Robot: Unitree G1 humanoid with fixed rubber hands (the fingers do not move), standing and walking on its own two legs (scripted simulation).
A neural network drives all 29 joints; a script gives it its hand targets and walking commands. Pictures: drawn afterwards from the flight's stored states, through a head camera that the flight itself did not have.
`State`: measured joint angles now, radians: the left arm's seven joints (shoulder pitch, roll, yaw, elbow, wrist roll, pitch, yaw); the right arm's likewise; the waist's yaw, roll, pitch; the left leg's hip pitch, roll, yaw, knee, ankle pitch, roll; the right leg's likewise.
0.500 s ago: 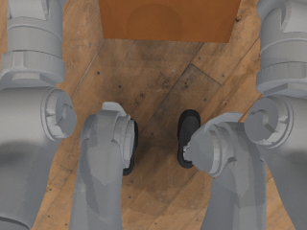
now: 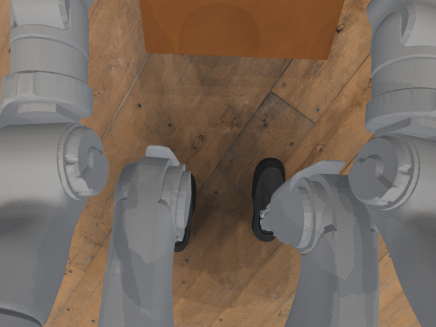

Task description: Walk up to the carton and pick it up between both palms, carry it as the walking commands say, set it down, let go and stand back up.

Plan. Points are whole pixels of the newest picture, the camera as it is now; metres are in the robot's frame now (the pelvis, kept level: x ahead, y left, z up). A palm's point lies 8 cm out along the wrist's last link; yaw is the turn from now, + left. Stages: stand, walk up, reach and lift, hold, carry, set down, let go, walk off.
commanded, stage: set down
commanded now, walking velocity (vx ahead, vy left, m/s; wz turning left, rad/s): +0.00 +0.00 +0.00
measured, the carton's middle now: out of the picture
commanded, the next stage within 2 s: none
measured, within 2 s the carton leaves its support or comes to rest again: rests again in 0.76 s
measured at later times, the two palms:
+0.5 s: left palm out of the picture +0.58 +0.19 -0.16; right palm out of the picture +0.57 -0.17 -0.17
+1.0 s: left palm out of the picture +0.52 +0.20 -0.21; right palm (390, 5) +0.53 -0.20 -0.20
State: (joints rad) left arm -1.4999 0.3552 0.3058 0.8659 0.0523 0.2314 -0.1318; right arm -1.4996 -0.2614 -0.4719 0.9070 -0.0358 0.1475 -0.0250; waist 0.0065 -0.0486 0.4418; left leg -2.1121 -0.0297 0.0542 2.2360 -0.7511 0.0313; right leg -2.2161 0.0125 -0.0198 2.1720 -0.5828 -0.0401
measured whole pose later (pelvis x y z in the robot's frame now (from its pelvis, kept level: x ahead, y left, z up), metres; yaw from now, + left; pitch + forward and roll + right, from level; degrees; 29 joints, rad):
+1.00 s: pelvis -0.02 +0.01 -0.03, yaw +0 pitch +32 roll -1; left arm -1.43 0.43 0.02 0.93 -0.09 0.15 0.04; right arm -1.52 -0.40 -0.34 1.17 0.17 0.09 -0.11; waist 0.01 -0.06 0.52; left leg -2.19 -0.03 0.05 2.31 -0.68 0.04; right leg -2.26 0.01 -0.02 2.23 -0.51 -0.01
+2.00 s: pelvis -0.04 +0.00 +0.14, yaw +0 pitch +32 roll +0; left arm -1.49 0.56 0.03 0.70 -0.17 0.45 0.01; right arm -1.44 -0.40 -0.32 0.63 0.19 0.47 -0.15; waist 0.01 -0.02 0.52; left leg -1.76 -0.04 0.02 1.74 -0.53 0.04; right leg -1.81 0.02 -0.01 1.67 -0.41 -0.01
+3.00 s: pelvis +0.00 +0.01 +0.31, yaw +0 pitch +17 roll +0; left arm -0.59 0.43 0.03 0.26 -0.17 0.43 0.01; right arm -0.56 -0.37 -0.22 0.27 0.19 0.42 0.03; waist 0.01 -0.01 0.48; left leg -0.96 -0.05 0.00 1.05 -0.38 0.03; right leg -1.00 0.02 0.01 1.00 -0.28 -0.01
